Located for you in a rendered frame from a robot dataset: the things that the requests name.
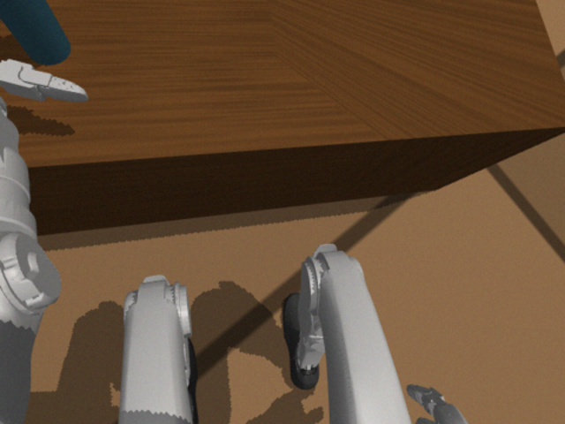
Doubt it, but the left robot hand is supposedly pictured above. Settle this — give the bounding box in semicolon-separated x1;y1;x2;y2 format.
0;59;88;102

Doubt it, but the can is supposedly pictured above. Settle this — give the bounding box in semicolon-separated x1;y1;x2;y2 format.
0;0;71;65

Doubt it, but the right robot foot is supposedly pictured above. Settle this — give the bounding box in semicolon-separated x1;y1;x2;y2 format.
282;293;320;390

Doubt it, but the right robot hand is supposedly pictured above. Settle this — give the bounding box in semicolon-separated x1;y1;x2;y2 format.
406;384;469;424

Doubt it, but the left robot arm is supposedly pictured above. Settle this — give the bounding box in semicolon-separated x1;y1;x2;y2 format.
0;96;61;424

